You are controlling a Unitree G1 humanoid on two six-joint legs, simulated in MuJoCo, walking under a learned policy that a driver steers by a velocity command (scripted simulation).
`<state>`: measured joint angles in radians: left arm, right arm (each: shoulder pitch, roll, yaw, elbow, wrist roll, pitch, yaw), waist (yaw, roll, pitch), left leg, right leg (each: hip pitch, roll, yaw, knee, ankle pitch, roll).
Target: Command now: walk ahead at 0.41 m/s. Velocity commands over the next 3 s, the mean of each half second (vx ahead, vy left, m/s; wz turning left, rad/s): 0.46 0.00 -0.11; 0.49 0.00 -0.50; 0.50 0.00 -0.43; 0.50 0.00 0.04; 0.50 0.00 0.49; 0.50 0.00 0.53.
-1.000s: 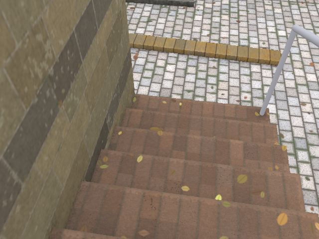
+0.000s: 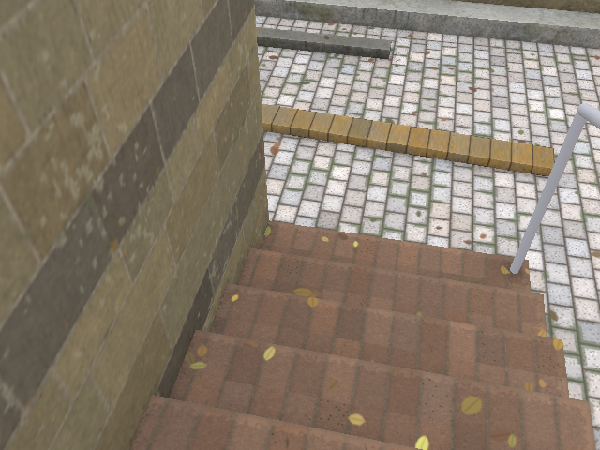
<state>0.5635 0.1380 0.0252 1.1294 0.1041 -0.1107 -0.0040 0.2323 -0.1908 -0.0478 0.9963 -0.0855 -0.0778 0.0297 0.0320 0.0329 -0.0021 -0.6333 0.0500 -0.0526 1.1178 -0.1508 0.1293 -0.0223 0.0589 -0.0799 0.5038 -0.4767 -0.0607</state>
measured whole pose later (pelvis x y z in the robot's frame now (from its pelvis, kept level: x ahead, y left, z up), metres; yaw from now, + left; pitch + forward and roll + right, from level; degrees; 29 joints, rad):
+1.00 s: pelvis +0.57 -0.08 -0.30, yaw -22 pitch +1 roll -2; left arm 0.47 0.19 0.00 1.05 0.08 -0.11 -0.06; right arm 0.15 -0.23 0.01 0.86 -0.10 -0.09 0.02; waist 0.06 0.05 -0.01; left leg -0.69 0.12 -0.08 1.11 -0.18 0.02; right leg -0.31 0.12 0.00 0.65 -0.36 -0.12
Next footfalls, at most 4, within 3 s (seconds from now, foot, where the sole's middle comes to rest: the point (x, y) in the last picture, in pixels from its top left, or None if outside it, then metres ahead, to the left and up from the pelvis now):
0.24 left None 0.27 0.14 -0.91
0.76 right None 0.56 -0.17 -1.06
1.22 left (337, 396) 0.87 -0.05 -1.21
1.80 right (458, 367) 1.07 -0.49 -1.36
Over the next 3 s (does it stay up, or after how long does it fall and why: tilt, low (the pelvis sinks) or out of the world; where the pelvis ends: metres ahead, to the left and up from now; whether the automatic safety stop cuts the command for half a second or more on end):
stays up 1.66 -0.49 -0.90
